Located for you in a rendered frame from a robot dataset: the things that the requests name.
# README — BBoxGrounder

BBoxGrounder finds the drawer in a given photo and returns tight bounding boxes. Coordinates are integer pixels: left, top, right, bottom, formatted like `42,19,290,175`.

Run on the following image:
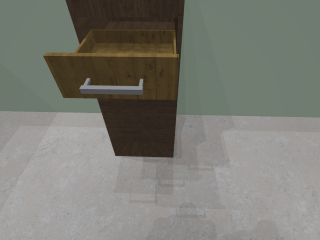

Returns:
43,29,179,100

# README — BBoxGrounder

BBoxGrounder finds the cabinet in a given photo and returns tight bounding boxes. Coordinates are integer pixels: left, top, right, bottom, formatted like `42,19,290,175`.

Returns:
65,0,185,158

